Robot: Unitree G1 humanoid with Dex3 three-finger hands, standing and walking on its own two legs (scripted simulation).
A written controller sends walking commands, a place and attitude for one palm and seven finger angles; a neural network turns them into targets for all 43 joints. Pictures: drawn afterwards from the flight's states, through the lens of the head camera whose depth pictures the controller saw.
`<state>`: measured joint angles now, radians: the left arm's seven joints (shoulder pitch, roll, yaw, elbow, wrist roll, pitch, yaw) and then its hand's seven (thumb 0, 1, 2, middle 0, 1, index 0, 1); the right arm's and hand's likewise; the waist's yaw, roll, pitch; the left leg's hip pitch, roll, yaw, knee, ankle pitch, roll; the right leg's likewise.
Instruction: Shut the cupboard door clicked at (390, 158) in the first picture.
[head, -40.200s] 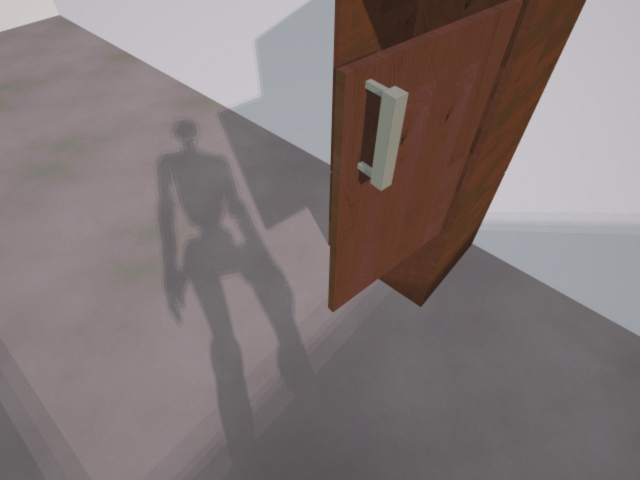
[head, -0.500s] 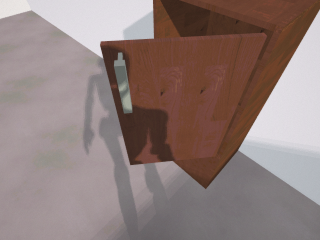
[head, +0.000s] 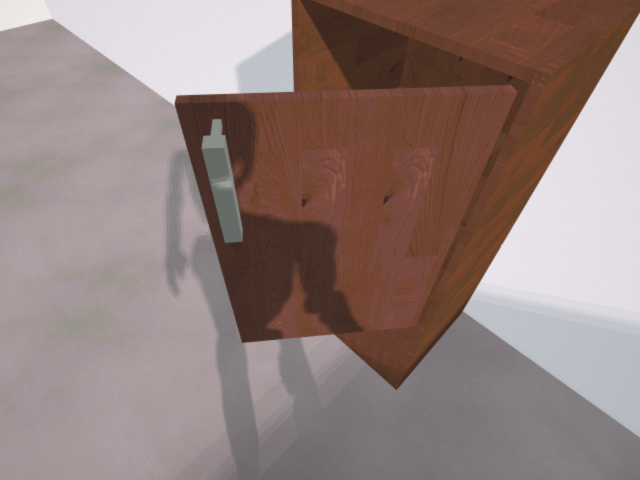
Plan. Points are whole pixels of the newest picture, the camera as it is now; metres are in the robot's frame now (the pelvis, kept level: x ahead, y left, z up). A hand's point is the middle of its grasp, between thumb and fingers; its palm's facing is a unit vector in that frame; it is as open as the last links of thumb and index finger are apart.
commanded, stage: look again from close up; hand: left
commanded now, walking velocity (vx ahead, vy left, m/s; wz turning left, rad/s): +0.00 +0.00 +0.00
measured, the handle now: (225, 183) +0.43 +0.15 +0.15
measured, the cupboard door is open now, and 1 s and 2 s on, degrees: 51 51 51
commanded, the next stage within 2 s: raise the hand and make a fist in 0.04 s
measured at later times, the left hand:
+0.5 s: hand (181, 453) +0.16 +0.17 -0.03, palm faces +0.15 -0.99 -0.02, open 6.5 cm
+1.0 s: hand (134, 401) +0.19 +0.21 +0.05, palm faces +0.22 -0.97 -0.05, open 4.1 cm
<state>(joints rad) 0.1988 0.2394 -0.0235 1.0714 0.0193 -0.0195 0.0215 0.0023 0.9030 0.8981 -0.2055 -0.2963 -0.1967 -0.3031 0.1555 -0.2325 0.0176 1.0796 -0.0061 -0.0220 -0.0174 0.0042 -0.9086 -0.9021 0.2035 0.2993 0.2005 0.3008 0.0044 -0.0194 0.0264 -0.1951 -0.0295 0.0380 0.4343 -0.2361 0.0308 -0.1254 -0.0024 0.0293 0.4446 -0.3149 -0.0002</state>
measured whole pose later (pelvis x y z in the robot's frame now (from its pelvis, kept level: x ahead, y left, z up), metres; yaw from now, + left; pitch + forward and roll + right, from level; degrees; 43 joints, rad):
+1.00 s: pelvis -0.02 -0.01 -0.04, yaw +0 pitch +6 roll +0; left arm 0.44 0.22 0.24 -0.15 -0.30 -0.23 -0.11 0.02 0.90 0.90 -0.82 -0.97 -0.81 -0.97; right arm 0.32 -0.22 0.02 0.57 0.02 -0.28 -0.08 0.01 -0.90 -0.90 0.20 0.30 0.20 0.30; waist 0.02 0.02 -0.10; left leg -0.56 -0.01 -0.01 0.84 -0.39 0.01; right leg -0.50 0.03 -0.03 0.83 -0.44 -0.03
